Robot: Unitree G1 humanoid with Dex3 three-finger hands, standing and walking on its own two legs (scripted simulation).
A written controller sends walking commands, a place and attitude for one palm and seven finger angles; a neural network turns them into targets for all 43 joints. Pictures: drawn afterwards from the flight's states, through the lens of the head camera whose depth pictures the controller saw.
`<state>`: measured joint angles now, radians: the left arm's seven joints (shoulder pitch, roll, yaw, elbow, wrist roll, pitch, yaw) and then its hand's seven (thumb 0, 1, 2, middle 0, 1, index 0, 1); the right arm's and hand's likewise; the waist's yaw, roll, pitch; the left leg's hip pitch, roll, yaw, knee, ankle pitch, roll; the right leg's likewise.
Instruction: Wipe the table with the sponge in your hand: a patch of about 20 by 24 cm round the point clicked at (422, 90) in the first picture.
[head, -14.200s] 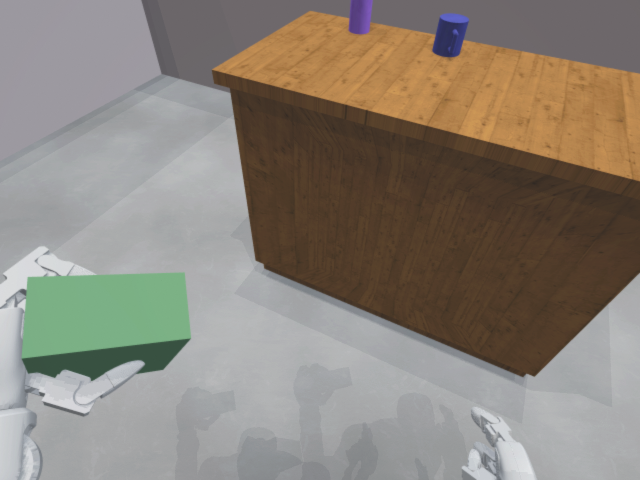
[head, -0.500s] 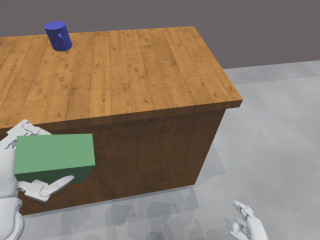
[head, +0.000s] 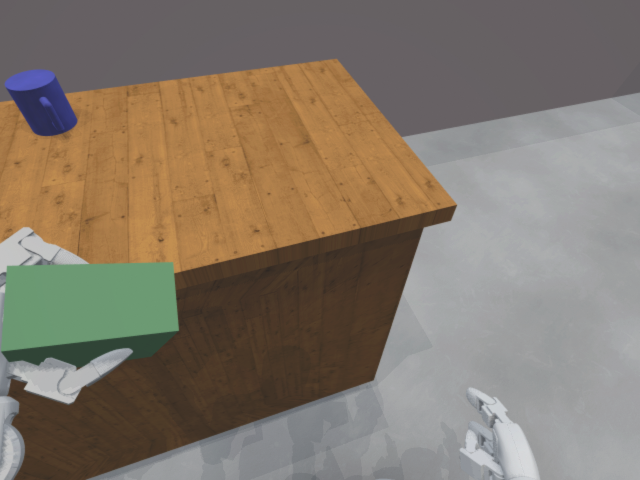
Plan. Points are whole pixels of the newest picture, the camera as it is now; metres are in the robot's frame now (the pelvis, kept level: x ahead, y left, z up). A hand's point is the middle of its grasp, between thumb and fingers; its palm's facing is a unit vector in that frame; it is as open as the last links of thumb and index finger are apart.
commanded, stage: shuffle to correct the standing spot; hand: left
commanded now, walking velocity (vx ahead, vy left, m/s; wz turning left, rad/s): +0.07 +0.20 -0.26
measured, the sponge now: (117, 318) +0.23 +0.21 +0.15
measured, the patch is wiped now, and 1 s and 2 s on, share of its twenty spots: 0.00 0.00 0.00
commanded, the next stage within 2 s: come to a stop and stand still in 0.78 s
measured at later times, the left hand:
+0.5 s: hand (54, 261) +0.26 +0.27 +0.19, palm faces +0.33 -0.83 -0.45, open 10.1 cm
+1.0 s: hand out of the picture +0.28 +0.41 +0.18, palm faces +0.37 -0.84 -0.40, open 10.1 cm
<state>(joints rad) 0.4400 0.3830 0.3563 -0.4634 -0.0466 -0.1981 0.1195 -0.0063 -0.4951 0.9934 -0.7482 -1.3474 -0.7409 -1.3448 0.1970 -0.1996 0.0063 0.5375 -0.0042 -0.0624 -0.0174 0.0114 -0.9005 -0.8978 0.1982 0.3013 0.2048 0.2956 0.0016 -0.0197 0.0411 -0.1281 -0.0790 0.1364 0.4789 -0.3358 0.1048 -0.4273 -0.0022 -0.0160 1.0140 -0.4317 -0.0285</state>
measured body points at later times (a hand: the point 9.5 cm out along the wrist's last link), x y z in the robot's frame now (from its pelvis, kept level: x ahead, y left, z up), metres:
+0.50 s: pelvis +0.04 +0.05 +0.00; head +0.06 +0.04 +0.45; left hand +0.24 +0.31 +0.21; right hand +0.19 -0.22 -0.09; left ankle +0.09 +0.24 -0.72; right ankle +0.08 -0.08 -0.73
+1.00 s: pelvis +0.04 +0.18 -0.01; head +0.07 +0.18 +0.43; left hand +0.25 +0.45 +0.20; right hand +0.21 -0.05 -0.10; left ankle +0.09 +0.31 -0.73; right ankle +0.04 +0.03 -0.70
